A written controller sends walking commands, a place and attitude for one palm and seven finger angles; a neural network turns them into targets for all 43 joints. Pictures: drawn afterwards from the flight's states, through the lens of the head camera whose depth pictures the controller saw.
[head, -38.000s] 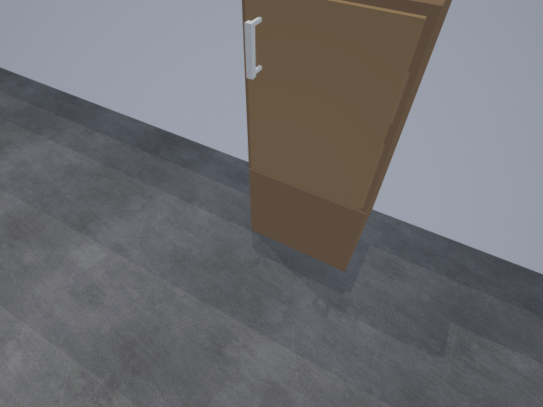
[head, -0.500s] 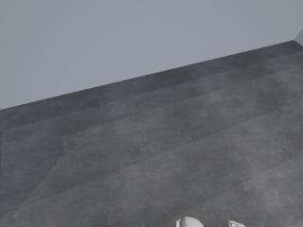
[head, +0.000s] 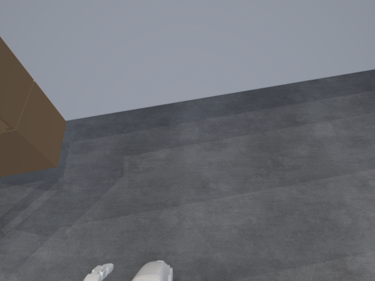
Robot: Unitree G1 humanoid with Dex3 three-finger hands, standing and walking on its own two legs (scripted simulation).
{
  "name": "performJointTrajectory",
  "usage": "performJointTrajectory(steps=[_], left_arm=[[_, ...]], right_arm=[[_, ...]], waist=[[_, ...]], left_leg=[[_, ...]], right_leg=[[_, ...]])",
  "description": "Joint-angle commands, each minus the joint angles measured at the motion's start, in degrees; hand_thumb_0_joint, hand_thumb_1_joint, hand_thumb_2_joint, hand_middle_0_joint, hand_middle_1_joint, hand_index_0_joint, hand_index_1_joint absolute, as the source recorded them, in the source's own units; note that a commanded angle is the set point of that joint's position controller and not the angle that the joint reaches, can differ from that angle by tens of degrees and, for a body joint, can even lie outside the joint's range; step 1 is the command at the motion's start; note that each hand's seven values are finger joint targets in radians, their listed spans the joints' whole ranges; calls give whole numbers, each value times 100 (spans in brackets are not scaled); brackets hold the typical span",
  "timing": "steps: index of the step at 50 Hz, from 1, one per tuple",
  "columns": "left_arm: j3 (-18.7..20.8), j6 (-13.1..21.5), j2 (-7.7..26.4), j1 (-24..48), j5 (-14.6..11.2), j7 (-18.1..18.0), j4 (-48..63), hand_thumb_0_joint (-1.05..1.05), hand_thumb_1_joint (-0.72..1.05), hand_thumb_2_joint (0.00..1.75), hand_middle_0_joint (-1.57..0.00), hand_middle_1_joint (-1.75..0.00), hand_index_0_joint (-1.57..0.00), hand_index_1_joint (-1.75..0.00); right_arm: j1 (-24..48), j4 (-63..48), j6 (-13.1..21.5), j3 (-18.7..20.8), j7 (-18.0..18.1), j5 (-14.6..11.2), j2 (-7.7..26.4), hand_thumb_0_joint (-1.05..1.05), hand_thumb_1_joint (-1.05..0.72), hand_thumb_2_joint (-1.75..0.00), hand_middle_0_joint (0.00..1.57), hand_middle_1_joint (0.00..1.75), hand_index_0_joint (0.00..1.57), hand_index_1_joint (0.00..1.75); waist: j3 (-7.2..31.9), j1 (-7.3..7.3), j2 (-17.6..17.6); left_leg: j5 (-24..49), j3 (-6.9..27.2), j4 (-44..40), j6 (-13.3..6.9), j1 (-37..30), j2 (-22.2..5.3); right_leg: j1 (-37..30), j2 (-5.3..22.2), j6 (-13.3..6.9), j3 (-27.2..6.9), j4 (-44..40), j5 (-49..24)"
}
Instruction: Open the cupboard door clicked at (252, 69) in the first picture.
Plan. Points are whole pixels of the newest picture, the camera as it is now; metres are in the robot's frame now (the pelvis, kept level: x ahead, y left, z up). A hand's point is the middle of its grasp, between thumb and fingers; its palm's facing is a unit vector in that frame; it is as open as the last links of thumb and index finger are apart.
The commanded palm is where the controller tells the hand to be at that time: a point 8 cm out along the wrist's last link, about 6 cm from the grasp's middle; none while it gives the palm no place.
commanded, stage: turn to face it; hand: left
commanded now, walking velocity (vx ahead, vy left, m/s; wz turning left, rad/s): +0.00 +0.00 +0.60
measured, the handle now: out of the picture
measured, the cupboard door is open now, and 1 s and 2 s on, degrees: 42 42 42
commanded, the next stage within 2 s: take the last steps up to it in 1.52 s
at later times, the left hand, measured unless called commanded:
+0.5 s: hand out of the picture +0.02 +0.26 -0.17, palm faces +0.33 -0.91 -0.26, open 7.4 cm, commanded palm none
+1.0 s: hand out of the picture +0.01 +0.19 -0.16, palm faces +0.59 -0.77 -0.24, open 7.3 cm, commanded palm none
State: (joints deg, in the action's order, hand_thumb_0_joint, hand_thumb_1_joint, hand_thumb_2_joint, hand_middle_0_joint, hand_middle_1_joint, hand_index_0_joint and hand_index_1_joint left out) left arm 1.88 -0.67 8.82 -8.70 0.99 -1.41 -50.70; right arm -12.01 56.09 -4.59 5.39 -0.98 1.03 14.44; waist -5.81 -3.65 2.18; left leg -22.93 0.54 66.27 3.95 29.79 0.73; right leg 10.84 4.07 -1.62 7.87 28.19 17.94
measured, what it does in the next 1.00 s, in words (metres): steps on the spot, turning left: left foot, then right foot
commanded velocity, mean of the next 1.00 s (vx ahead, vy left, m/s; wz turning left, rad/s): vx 0.00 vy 0.00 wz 0.59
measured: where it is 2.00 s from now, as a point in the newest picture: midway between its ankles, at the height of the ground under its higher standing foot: outside the picture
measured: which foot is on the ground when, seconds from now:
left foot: up 0.00-0.26, down 0.28-0.70, up 0.72-1.00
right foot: down 0.00-0.28, up 0.30-0.68, down 0.70-1.00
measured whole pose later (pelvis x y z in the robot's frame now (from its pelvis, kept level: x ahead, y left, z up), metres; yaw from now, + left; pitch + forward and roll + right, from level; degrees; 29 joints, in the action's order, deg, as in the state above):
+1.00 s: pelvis +0.05 -0.01 +0.00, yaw +38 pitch +0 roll +2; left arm 2.6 -0.1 9.8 -11.4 1.7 -1.1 -50.9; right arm -8.6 55.8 -4.6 4.4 -1.5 0.9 13.8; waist -6.4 -1.3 -0.5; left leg -25.1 -3.4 50.7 3.5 24.0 -1.5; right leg 10.1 8.2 0.2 14.5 30.1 19.4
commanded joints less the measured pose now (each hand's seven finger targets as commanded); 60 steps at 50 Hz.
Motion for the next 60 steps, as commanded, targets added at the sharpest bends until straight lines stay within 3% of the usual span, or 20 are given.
performJointTrajectory(steps=[1,9,12,14,15,20,28,32,33,35,36,38,41,48,51,53,54,55,56,60], left_arm=[[294,186,1111,-606,-6,-93,273,0,90,90,-20,-30,-20,-30],[442,137,1415,-766,81,-51,180,0,90,90,-20,-30,-20,-30],[458,131,1468,-605,3,6,192,0,90,90,-20,-30,-20,-30],[263,69,860,-185,-65,64,608,0,90,90,-20,-30,-20,-30],[261,-25,1043,120,-17,16,715,0,90,90,-20,-30,-20,-30],[339,-130,1011,-173,37,101,316,0,90,90,-20,-30,-20,-30],[286,-92,866,88,-2,75,494,0,90,90,-20,-30,-20,-30],[313,14,893,-401,-50,49,409,0,90,90,-20,-30,-20,-30],[350,74,1035,-654,-43,23,355,0,90,90,-20,-30,-20,-30],[507,150,1875,-894,84,-62,336,0,90,90,-20,-30,-20,-30],[433,129,1741,-755,36,-79,357,0,90,90,-20,-30,-20,-30],[303,138,1196,-101,0,-87,479,0,90,90,-20,-30,-20,-30],[265,168,1044,-83,7,-81,501,0,90,90,-20,-30,-20,-30],[398,164,1321,-834,65,-68,192,0,90,90,-20,-30,-20,-30],[447,153,1427,-809,82,-47,138,0,90,90,-20,-30,-20,-30],[445,138,1453,-616,3,-3,160,0,90,90,-20,-30,-20,-30],[406,115,1277,-573,-42,31,247,0,90,90,-20,-30,-20,-30],[263,89,833,-352,-79,66,460,0,90,90,-20,-30,-20,-30],[237,-22,892,-25,-34,8,564,0,90,90,-20,-30,-20,-30],[287,-115,907,-177,23,67,189,0,90,90,-20,-30,-20,-30]], right_arm=[[472,-504,79,3,-46,-24,196,0,-90,-90,20,30,20,30],[865,-709,175,-84,-76,-50,133,0,-90,-90,20,30,20,30],[159,-585,270,-3,-55,-1,437,0,-90,-90,20,30,20,30],[-670,-474,317,275,46,26,1569,0,-90,-90,20,30,20,30],[-776,-374,278,234,78,-17,1505,0,-90,-90,20,30,20,30],[401,-727,367,54,192,32,994,0,-90,-90,20,30,20,30],[167,-656,337,107,155,62,1014,0,-90,-90,20,30,20,30],[445,-738,292,150,155,23,972,0,-90,-90,20,30,20,30],[484,-766,294,141,142,-20,842,0,-90,-90,20,30,20,30],[413,-936,302,97,91,-81,326,0,-90,-90,20,30,20,30],[380,-859,249,121,71,-30,529,0,-90,-90,20,30,20,30],[281,-601,138,139,23,6,472,0,-90,-90,20,30,20,30],[224,-526,115,42,-48,-19,273,0,-90,-90,20,30,20,30],[826,-630,168,-94,-84,-36,52,0,-90,-90,20,30,20,30],[692,-657,233,-98,-70,-54,83,0,-90,-90,20,30,20,30],[199,-538,281,-51,-49,-15,292,0,-90,-90,20,30,20,30],[-163,-465,331,54,-20,24,718,0,-90,-90,20,30,20,30],[-567,-421,350,211,27,48,1296,0,-90,-90,20,30,20,30],[-746,-326,295,203,98,17,1431,0,-90,-90,20,30,20,30],[245,-580,374,-2,228,54,839,0,-90,-90,20,30,20,30]], waist=[[616,453,-1143],[627,556,-1506],[1065,74,-963],[1564,-376,1642],[1491,-347,776],[682,262,556],[726,206,619],[886,468,746],[998,612,384],[1046,755,-2088],[904,643,-1575],[489,292,-1520],[650,227,-1413],[671,623,-1371],[779,550,-1496],[946,196,-1073],[1285,-23,-124],[1425,-240,1579],[1503,-305,1086],[673,187,775]], left_leg=[[-34,-186,-450,91,431,-206],[-198,-699,-2418,-146,-535,-147],[1175,-722,-3995,-338,-2106,-48],[5218,2476,-4342,-1683,-3650,-2435],[5160,2025,-4229,-1856,-3420,-2549],[2739,1224,-4694,-1291,-1975,-1422],[2714,1582,-4527,-1337,-1898,-1230],[2912,1748,-3985,-1109,-1338,-975],[2375,1646,-3655,-874,-900,-725],[-1264,158,-1175,-144,564,483],[-1261,431,-83,-212,396,119],[-423,355,658,-101,457,-139],[-28,29,262,14,348,-241],[-275,-596,-1852,-47,-152,-178],[-109,-745,-2761,-171,-700,-83],[1023,-776,-3865,-292,-1878,-5],[2256,16,-4177,-585,-2943,-685],[4359,2051,-4397,-1395,-3561,-2231],[4736,2027,-4363,-1829,-3204,-2534],[2846,1186,-4732,-1450,-1965,-1742]], right_leg=[[-1154,1422,-314,-475,-600,-4003],[-942,1780,-394,-110,-114,-4030],[-292,1596,27,349,1235,-3662],[2300,286,669,185,3725,2091],[2336,405,558,-543,4067,2006],[2071,298,641,-769,3884,558],[1495,-66,669,-638,2167,664],[174,-331,598,-490,456,-67],[-582,-152,570,-619,-383,-693],[-1316,2414,-463,-2968,-1222,-1792],[-595,2536,-761,-2621,-1145,-1722],[-194,1739,-528,-1723,-1059,-1914],[-524,1419,-334,-613,-798,-2937],[-1122,1679,-364,-137,-316,-4098],[-1005,1764,-311,-46,44,-4134],[-323,1595,8,294,805,-3559],[622,1231,306,477,1764,-2265],[2085,405,653,370,3112,1752],[2101,361,551,-417,3638,2170],[2024,379,532,-777,3848,880]])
